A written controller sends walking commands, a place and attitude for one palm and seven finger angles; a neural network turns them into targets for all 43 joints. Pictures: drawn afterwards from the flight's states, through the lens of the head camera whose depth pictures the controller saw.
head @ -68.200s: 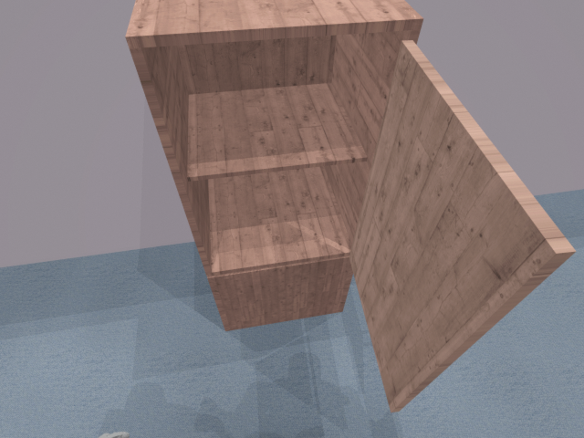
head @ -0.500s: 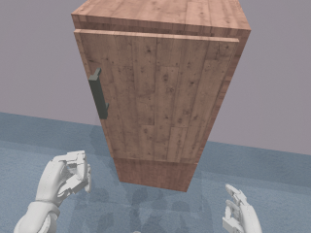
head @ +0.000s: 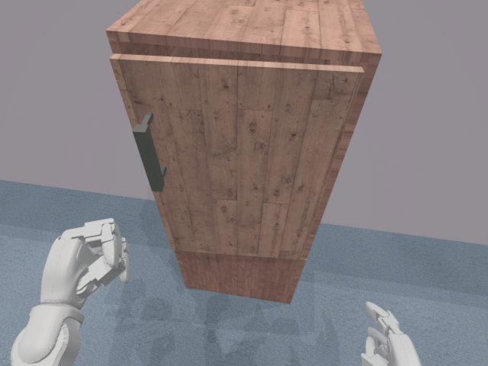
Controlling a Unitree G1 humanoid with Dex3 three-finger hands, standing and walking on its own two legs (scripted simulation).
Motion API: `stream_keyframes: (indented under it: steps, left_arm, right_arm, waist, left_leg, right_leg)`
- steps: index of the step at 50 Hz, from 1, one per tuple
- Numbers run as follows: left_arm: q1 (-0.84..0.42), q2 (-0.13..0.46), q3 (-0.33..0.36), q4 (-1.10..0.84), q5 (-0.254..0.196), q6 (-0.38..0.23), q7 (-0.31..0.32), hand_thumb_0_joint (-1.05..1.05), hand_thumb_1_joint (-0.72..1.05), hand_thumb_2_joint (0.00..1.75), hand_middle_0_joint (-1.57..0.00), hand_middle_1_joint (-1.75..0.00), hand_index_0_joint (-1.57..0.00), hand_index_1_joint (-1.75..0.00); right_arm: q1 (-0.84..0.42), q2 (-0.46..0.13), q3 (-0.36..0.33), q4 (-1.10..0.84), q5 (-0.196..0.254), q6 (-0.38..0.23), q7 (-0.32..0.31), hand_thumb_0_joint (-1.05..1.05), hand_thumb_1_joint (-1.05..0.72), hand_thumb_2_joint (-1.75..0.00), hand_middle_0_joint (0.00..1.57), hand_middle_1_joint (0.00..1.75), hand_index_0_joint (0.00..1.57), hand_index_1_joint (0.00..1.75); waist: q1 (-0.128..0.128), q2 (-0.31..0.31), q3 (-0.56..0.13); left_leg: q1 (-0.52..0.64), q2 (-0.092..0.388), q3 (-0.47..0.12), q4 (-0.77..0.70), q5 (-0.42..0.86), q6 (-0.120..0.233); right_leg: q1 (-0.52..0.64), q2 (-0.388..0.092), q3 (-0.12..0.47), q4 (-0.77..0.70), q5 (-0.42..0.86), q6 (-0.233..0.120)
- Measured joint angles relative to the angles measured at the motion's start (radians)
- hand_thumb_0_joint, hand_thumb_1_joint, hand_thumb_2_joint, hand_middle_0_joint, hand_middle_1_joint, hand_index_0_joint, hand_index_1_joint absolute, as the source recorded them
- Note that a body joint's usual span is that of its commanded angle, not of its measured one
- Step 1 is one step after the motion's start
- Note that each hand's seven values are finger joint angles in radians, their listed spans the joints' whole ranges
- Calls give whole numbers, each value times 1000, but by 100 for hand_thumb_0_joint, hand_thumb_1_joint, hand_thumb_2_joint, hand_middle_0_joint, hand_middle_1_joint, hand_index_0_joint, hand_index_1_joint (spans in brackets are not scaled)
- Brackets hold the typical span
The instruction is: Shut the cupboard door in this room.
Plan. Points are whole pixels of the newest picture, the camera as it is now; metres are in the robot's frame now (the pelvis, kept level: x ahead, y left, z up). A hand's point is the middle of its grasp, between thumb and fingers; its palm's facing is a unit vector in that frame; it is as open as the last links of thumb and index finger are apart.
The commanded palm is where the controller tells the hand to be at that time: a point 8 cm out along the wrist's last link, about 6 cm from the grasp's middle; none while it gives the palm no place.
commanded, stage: bring the fist close to the handle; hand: left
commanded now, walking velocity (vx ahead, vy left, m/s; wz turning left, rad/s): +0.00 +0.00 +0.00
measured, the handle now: (153, 153) +0.46 +0.21 +0.09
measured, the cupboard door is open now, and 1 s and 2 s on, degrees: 5 5 3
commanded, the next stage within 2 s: push the door shut along its arc in 1.46 s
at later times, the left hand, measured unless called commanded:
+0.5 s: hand (151, 237) +0.29 +0.17 +0.08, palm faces -0.03 -1.00 -0.02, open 3.1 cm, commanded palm +0.26 +0.23 +0.10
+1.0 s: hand (163, 202) +0.34 +0.16 +0.10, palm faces +0.01 -1.00 -0.03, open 3.1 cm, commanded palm +0.32 +0.22 +0.10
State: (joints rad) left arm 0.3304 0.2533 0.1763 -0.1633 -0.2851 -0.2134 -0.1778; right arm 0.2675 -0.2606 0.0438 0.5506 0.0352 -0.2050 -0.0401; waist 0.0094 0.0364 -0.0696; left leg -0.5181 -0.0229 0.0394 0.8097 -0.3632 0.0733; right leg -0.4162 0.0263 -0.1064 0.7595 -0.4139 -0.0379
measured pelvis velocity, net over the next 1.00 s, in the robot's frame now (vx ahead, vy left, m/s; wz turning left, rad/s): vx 0.01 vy -0.02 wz -0.02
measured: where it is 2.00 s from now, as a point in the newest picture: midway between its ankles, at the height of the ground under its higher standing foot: outside the picture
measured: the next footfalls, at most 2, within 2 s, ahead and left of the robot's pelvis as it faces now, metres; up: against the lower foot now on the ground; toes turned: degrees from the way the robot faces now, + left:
none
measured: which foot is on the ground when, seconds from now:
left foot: down 0.00-1.00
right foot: down 0.00-1.00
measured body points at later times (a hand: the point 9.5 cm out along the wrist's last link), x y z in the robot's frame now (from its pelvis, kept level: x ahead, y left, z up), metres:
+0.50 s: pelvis +0.00 -0.02 +0.00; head +0.01 -0.04 +0.45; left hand +0.28 +0.22 +0.09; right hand +0.15 -0.27 -0.08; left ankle +0.03 +0.07 -0.71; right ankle -0.01 -0.10 -0.71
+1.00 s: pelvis +0.01 -0.02 +0.00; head +0.03 -0.02 +0.45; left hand +0.33 +0.22 +0.10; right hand +0.16 -0.26 -0.09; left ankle +0.03 +0.07 -0.71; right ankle -0.01 -0.10 -0.71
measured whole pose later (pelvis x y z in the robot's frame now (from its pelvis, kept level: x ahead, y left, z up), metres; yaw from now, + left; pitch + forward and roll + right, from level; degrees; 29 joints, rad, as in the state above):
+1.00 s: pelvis +0.01 -0.02 +0.00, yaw -1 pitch +6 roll -1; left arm -0.14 0.26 0.19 0.30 -0.24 -0.20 -0.17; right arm 0.24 -0.25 0.04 0.60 0.04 -0.13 -0.05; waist -0.01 0.03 -0.07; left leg -0.52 -0.02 0.06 0.77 -0.35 0.05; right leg -0.45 0.03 -0.08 0.76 -0.41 -0.06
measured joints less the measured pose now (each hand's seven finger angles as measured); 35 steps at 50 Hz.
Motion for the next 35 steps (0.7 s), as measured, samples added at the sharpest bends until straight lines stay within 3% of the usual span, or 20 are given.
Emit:
stream_keyframes:
  steps: [7, 15, 21, 24, 30, 35]
  left_arm:
    - [21, 4, -34, 63, -3, 90, -48, 2, 90, 90, -130, -150, -130, -150]
    - [-128, 31, 49, 149, -22, -17, -27, 2, 90, 90, -130, -150, -130, -150]
    - [-235, 38, 14, 278, -27, 63, -98, 2, 90, 90, -130, -150, -130, -150]
    - [-269, 43, 20, 331, -22, 90, -96, 2, 90, 90, -130, -150, -130, -150]
    - [-318, 53, 97, 366, -20, 21, -48, 2, 90, 90, -130, -150, -130, -150]
    - [-333, 55, 81, 389, -22, 20, -79, 2, 90, 90, -130, -150, -130, -150]
  right_arm:
    - [-8, 7, 6, -12, 3, 16, -15, 1, -91, -90, 20, 30, 20, 30]
    - [-20, 4, 11, 28, 5, 6, -20, 1, -91, -90, 20, 30, 20, 30]
    - [-17, -13, 5, 37, 19, 16, -32, 1, -91, -90, 20, 30, 21, 30]
    - [-15, -11, 4, 39, 16, 27, -37, 1, -91, -90, 20, 30, 20, 30]
    - [1, -7, -6, 44, 12, 38, -27, 1, -91, -90, 20, 30, 20, 30]
    - [14, -25, -20, 41, 21, 47, -17, 1, -91, -90, 20, 30, 20, 30]
  waist:
    - [-4, 13, -6]
    - [2, 5, 10]
    - [-7, 23, 5]
    - [-16, 11, 4]
    - [-22, -15, 2]
    - [-15, 4, -7]
  left_leg:
    - [7, 4, 3, -13, 9, -7]
    - [-12, 14, -19, 10, 8, -26]
    - [-16, 16, -13, -6, 17, -28]
    - [-9, 18, 1, -21, 20, -31]
    - [5, 25, 15, -35, 14, -35]
    - [2, 20, 14, -33, 7, -29]
  right_leg:
    - [-1, 4, 3, -2, 3, -7]
    - [-11, 14, -18, 14, -2, -27]
    - [-21, 16, -11, 5, 6, -27]
    - [-25, 17, 3, 2, 7, -28]
    - [-20, 24, 19, -4, 5, -32]
    - [-19, 20, 19, -8, 0, -25]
